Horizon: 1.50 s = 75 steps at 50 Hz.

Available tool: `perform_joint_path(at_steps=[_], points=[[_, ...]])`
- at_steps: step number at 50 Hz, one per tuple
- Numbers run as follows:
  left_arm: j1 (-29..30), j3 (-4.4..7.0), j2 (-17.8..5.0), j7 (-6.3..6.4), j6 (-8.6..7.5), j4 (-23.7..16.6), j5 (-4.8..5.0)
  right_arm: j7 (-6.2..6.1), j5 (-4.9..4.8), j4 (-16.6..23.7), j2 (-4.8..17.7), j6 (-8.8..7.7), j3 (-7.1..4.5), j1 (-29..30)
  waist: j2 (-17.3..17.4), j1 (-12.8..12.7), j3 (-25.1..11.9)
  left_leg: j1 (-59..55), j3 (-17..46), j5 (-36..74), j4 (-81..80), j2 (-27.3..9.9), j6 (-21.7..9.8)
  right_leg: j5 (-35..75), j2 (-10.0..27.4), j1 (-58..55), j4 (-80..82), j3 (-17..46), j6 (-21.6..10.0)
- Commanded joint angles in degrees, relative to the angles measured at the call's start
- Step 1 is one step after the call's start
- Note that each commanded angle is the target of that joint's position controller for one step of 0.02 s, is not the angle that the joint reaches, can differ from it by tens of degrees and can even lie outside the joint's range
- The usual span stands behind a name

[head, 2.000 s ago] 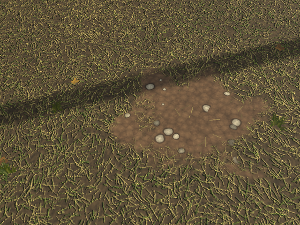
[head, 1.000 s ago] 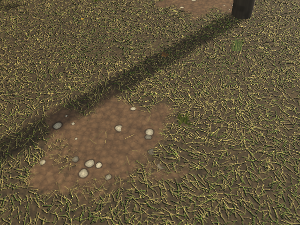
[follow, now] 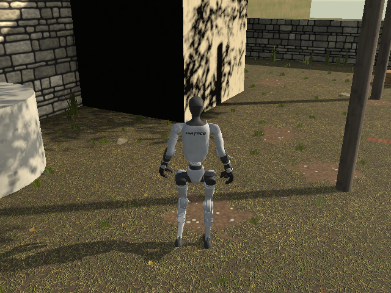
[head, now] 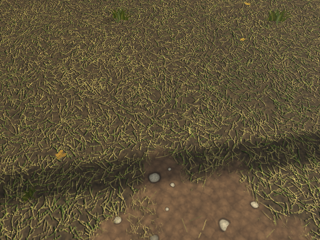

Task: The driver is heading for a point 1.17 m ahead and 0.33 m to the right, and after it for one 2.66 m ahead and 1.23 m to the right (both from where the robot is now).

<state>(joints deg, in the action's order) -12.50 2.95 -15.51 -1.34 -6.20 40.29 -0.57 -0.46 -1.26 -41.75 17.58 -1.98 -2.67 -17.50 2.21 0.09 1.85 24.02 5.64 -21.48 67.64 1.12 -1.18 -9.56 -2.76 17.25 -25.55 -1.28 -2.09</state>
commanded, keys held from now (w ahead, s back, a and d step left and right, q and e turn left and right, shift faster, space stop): w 0.14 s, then w+e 0.86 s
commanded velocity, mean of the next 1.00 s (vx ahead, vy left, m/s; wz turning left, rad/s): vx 0.50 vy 0.00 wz -0.31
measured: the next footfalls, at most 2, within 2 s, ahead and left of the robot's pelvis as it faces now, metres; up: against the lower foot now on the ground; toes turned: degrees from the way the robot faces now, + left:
left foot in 0.34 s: +0.34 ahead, +0.16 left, +0.00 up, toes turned -2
right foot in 0.86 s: +0.57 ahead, -0.14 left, +0.00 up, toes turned -22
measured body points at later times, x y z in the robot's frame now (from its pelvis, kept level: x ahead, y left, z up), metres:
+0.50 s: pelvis +0.26 +0.06 +0.00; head +0.29 +0.07 +0.45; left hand +0.36 +0.34 -0.12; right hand +0.38 -0.22 -0.09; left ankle +0.30 +0.16 -0.74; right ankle +0.20 -0.09 -0.65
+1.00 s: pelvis +0.51 -0.04 +0.00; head +0.54 -0.07 +0.44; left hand +0.75 +0.15 -0.10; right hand +0.50 -0.35 -0.12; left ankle +0.49 +0.14 -0.64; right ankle +0.53 -0.13 -0.74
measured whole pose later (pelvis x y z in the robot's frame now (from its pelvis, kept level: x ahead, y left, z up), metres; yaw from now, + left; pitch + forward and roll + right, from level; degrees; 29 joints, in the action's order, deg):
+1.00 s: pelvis +0.51 -0.04 +0.00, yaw -24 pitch +1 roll +1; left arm -12.7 3.8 -17.2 -2.0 -2.2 37.4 0.8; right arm 0.2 -0.6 -43.9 17.7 -5.9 -3.1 -12.2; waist 0.5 0.3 4.2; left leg 24.0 1.9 -21.8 67.9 -4.0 0.3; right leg -10.2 -4.6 20.5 -29.7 -0.3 -5.5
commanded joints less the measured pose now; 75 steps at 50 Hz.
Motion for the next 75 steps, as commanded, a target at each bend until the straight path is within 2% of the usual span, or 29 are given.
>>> perform_joint_path(at_steps=[1,11,14,16,17,18,19,20,24,29,38,40,42,43,44,45,46,47,49,53,58,63,66,67,68,69,70,72,75], points=[[-2.8,1.37,-5.7,0.23,-0.78,-1.4,0.32,0.44,0.18,4.9,3.8,-1.13,-1.08,1.3,-7.6,-0.5,-2.5,12.5,1.0,2.8,-3.6,-5.5,0.5,5.7,15.4,-12.3,14.0,18.1,-10.4],[-9.5,2.34,-11.0,0.72,1.15,3.8,2.26,2.16,0.42,9.1,1.7,-3.1,0.42,17.8,-6.4,-4.8,1.2,6.0,-4.1,21.8,-34.2,-3.8,2.0,11.6,14.4,-10.7,15.9,9.4,-9.2],[-9.8,2.76,-12.2,1.21,2.11,4.5,2.47,2.6,0.23,9.4,4.0,-3.8,-0.6,17.2,-7.3,-2.5,0.7,1.7,-3.3,18.9,-38.6,-2.9,0.4,11.8,16.4,-13.5,12.3,12.2,-7.4],[-9.0,2.33,-11.2,1.43,2.44,4.5,2.16,1.98,0.57,6.6,7.0,-3.93,-2.42,7.8,-6.4,3.0,-4.7,-13.5,-4.8,17.9,-41.7,-1.7,-1.9,19.8,13.0,-10.9,1.4,9.8,-4.9],[-8.4,1.1,-8.1,1.39,2.27,3.3,1.2,1.27,1.48,5.2,10.2,-3.8,-3.61,-1.3,-3.7,7.3,-12.0,-28.0,1.2,17.6,-39.8,-8.7,-4.8,12.4,9.8,-3.0,-12.6,7.5,-2.6],[-14.7,-0.79,-1.7,1.55,1.63,1.7,1.14,0.89,2.5,4.5,15.2,-3.0,-4.76,-6.1,10.9,5.7,-20.5,-46.9,23.3,9.6,-42.3,-23.7,-12.1,-13.8,1.7,17.2,-33.5,2.2,1.6],[-14.5,-0.04,-5.3,1.66,1.21,2.2,2.48,1.14,2.05,4.1,11.2,-2.76,-3.78,-7.1,12.0,6.7,-21.2,-44.2,34.2,0.0,-48.7,-25.1,-13.9,-24.0,2.1,23.6,-43.2,8.1,1.9],[-10.5,1.3,-9.2,1.6,1.34,1.3,3.57,1.18,1.36,3.8,8.1,-2.78,-2.78,-4.0,8.0,6.1,-12.9,-37.8,26.8,-2.6,-50.2,-23.3,-11.9,-19.8,4.8,27.2,-46.4,8.8,1.6],[-7.4,1.63,-6.6,1.5,3.41,0.9,2.4,1.53,2.04,3.0,2.8,-3.97,-1.56,5.9,5.6,0.3,-2.6,-18.2,7.3,12.0,-57.1,-16.4,-9.4,-7.5,10.3,19.7,-41.1,7.3,2.2],[-3.1,1.29,-4.3,1.19,4.69,-1.4,1.86,0.83,2.08,0.2,5.1,-5.13,-2.73,5.6,1.3,-0.2,0.4,-17.2,-3.6,22.8,-60.4,-16.3,-10.3,2.4,10.6,22.5,-32.5,7.8,3.5],[11.5,0.36,-3.6,-1.99,4.17,-8.1,1.89,0.11,0.24,-3.6,9.7,-2.52,-4.12,-0.2,-0.3,4.4,4.2,-27.7,-14.1,29.5,-57.4,-17.9,-7.4,6.8,8.3,22.1,-11.8,0.2,-0.3],[10.6,1.09,-5.0,-2.3,4.42,-9.0,1.75,-0.13,-0.18,-3.7,11.3,-1.69,-4.54,0.2,1.3,2.6,2.0,-30.0,-16.0,45.8,-51.2,-18.0,-6.1,1.3,5.4,17.5,-10.8,-2.8,-2.4],[0.7,3.23,-8.5,-1.94,4.9,-7.3,1.78,-0.52,-0.67,-3.3,12.4,-0.8,-4.81,1.2,2.3,-3.7,-4.6,-28.4,-18.4,60.7,-35.4,-16.3,-4.3,-1.4,0.3,3.2,-8.9,-5.7,-5.5],[-9.2,5.25,-12.0,-1.05,5.34,-4.6,1.94,-0.76,-0.45,-2.9,11.0,-0.84,-4.17,1.1,0.3,-8.6,-9.7,-19.8,-19.3,54.7,-21.6,-14.0,-2.1,1.7,-0.8,-12.7,-6.0,-3.6,-7.8],[-12.5,6.8,-19.0,0.13,5.63,-3.9,2.32,-0.33,2.25,-0.2,4.1,-1.67,-1.92,-3.3,-14.1,-5.5,-14.5,4.7,-18.7,11.7,-0.1,-7.1,1.6,1.0,13.9,-34.0,-5.4,21.4,-15.6],[-11.9,5.98,-18.6,-0.27,4.55,-6.3,2.15,0.37,1.87,1.5,3.3,-3.85,-0.82,-1.9,-14.5,-4.9,-24.1,17.2,-4.8,-13.9,11.7,1.5,2.7,-10.4,22.7,-41.8,5.7,49.5,-23.7],[-11.0,4.54,-13.9,-0.78,3.62,-5.9,1.67,1.02,-0.64,3.0,8.3,-5.19,-2.19,5.6,-7.8,-7.7,-18.4,23.1,-0.1,-9.3,12.8,-1.9,1.5,-10.3,21.5,-38.4,9.2,43.6,-19.8],[-8.7,4.02,-12.3,-0.76,3.03,-5.5,1.54,1.11,-1.21,4.0,7.8,-5.94,-1.87,7.6,-6.5,-5.9,-11.4,23.6,-0.8,-4.1,8.8,-4.1,0.4,-6.9,19.3,-30.5,9.3,35.8,-17.7],[-1.8,2.88,-8.8,-0.36,2.78,-6.7,1.18,0.4,1.2,2.5,7.8,-5.67,-2.25,6.0,-3.7,-0.8,-5.4,16.0,-0.6,2.2,-0.5,-7.9,1.2,5.1,14.7,-15.7,10.2,25.1,-14.8],[-1.0,3.04,-9.8,0.84,2.37,-6.6,0.95,0.37,2.26,2.4,5.5,-3.55,-1.87,5.6,-4.4,1.2,-3.8,10.5,-2.3,8.0,-9.0,-7.2,4.6,15.3,11.5,-5.5,12.9,18.4,-15.1],[-5.0,3.5,-11.2,2.14,3.03,-4.5,1.66,0.95,1.7,5.1,2.7,-3.78,-0.48,16.8,-6.5,-3.1,-1.3,6.6,-2.7,24.7,-30.7,-3.3,5.9,6.7,7.7,-2.2,12.0,15.2,-11.1],[-7.8,3.63,-10.8,2.49,3.64,-2.7,2.15,2.08,0.7,6.3,5.8,-4.89,-1.49,19.4,-8.1,-3.3,-1.2,2.8,-0.1,23.2,-38.6,-1.9,3.9,1.0,10.8,-7.2,6.4,22.6,-9.4],[-6.5,3.25,-9.1,2.47,4.16,-2.9,1.8,1.78,0.79,4.4,7.7,-5.6,-2.93,11.2,-9.7,1.3,-3.6,-8.2,-1.8,17.7,-41.9,-1.6,0.6,3.6,9.1,-7.4,-1.5,24.4,-6.9],[-6.8,2.04,-5.8,2.21,4.05,-3.5,1.35,1.36,1.74,3.6,9.9,-5.91,-3.77,4.5,-6.5,4.4,-9.8,-20.3,3.0,15.8,-41.4,-7.4,-2.4,1.4,5.7,-3.6,-13.4,21.0,-4.8],[-13.0,0.74,-1.6,2.29,3.68,-4.5,1.5,1.08,2.87,2.7,14.5,-5.62,-4.73,-2.0,7.0,3.1,-18.0,-39.3,23.1,8.3,-43.8,-20.1,-9.4,-16.1,-2.0,12.0,-32.6,13.0,-0.6],[-16.1,0.73,-4.2,2.4,3.23,-4.8,3.02,1.87,1.65,0.5,13.8,-5.03,-4.85,-5.0,17.5,2.6,-19.1,-43.1,43.2,-9.2,-50.4,-25.7,-14.5,-25.4,-1.4,25.1,-44.8,11.4,0.7],[-12.5,1.84,-9.0,2.49,3.34,-3.5,3.29,1.97,1.0,1.4,8.5,-4.89,-3.53,-2.2,9.0,3.9,-11.3,-37.0,37.8,-15.0,-52.6,-23.1,-12.5,-20.2,1.4,28.1,-48.9,13.0,1.2],[-4.2,2.04,-9.2,2.43,3.47,-4.9,1.69,1.82,1.7,1.5,5.1,-4.15,-2.27,2.6,2.5,3.3,-2.9,-24.4,22.0,-2.1,-53.2,-17.8,-9.9,-12.8,4.6,26.2,-46.3,9.9,1.2],[-3.7,1.63,-6.0,1.64,3.42,-5.0,1.67,1.53,1.85,0.3,3.5,-4.45,-1.61,3.7,4.4,0.9,-1.5,-17.7,12.3,10.3,-56.2,-13.9,-10.0,-8.9,7.0,20.7,-38.6,8.5,1.1]])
